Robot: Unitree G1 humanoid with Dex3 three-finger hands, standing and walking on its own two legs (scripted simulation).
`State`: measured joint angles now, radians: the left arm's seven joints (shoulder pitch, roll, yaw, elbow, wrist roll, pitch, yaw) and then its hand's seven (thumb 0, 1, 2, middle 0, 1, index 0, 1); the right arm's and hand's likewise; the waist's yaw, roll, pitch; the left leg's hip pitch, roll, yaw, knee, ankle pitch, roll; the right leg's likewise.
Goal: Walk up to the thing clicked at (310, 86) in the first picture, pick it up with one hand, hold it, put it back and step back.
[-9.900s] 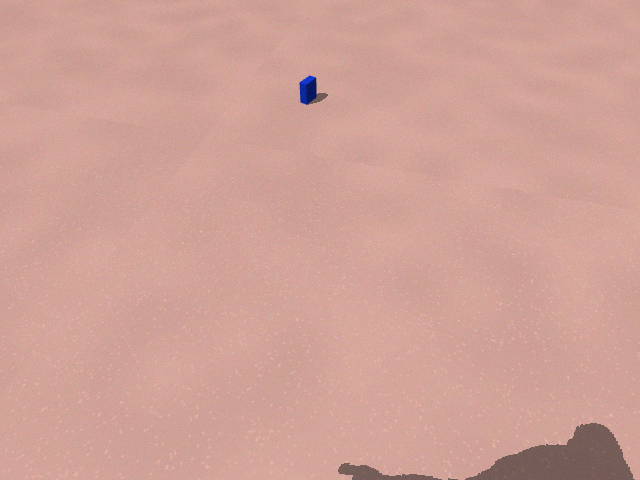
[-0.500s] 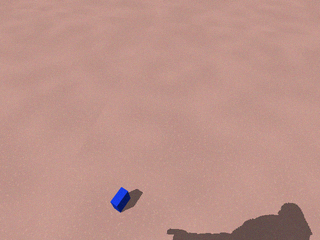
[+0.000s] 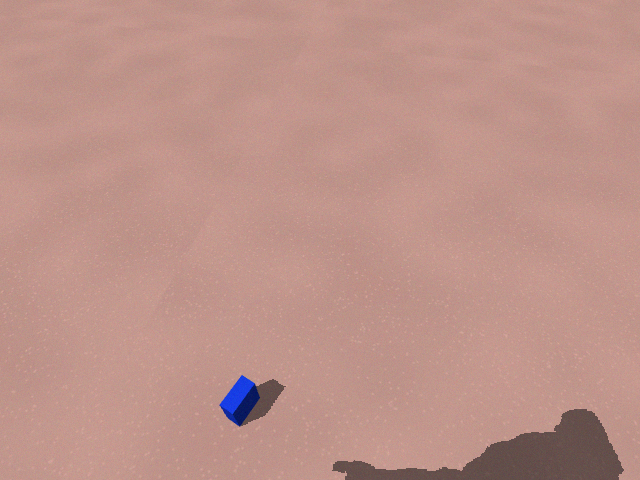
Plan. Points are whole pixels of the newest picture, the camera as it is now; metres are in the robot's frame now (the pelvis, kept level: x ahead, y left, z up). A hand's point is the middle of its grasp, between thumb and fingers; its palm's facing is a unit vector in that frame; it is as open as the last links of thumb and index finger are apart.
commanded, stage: stand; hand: left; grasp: from above
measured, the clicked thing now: (240, 401) +0.44 +0.25 -0.72
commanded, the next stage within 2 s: rise first in 0.10 s
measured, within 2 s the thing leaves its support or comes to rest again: neither
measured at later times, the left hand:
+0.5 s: hand out of the picture +0.15 +0.25 -0.17, palm faces -0.02 -0.92 -0.39, open 9.6 cm
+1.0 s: hand out of the picture +0.13 +0.27 -0.23, palm faces -0.05 -0.85 -0.53, open 14.0 cm
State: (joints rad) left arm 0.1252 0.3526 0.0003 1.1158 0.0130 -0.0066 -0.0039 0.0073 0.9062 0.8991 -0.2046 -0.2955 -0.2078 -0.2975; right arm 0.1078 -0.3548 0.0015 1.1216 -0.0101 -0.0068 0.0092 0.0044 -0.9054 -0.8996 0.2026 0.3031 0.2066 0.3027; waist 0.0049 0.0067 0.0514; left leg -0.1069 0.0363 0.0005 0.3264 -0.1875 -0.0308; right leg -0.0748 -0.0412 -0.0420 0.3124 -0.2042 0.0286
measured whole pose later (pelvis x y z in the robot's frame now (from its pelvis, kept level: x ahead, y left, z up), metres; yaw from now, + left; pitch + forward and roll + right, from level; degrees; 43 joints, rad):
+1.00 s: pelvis -0.02 +0.01 -0.08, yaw -1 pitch +16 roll -2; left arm 0.13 0.27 0.15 0.61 0.22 0.33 0.14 0.00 -0.53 0.99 -0.09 -1.06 -0.08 -1.07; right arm 0.19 -0.23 -0.03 0.62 0.00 -0.11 -0.06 0.01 -0.89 -0.90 0.20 0.30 0.21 0.30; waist -0.01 0.01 -0.09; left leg -0.83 0.05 -0.02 1.04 -0.49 -0.02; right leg -0.78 -0.04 -0.02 1.00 -0.49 0.04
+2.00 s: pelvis -0.11 +0.01 -0.35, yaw -6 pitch +35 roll -4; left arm -0.91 0.52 0.31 1.41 0.59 0.46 0.65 0.00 -0.49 0.99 -0.19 -0.94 -0.16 -0.97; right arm 0.06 -0.24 0.00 0.89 -0.12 -0.21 0.14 0.01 -0.91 -0.91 0.20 0.30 0.21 0.30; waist -0.13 0.04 -0.15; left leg -2.05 0.06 -0.11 2.06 -0.63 -0.04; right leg -2.01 0.01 -0.02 2.01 -0.63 0.04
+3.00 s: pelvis -0.10 +0.01 -0.46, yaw -9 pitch +34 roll -7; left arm -1.21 0.82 0.42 1.65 0.75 0.43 0.56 0.00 -0.57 1.03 -0.10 -1.03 -0.09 -1.05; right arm 0.15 -0.32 0.09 0.86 -0.15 -0.29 0.28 0.00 -0.92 -0.91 0.20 0.30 0.20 0.30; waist -0.25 0.02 0.02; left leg -2.33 0.05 -0.17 2.42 -0.69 -0.04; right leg -2.26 0.03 -0.03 2.34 -0.68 0.07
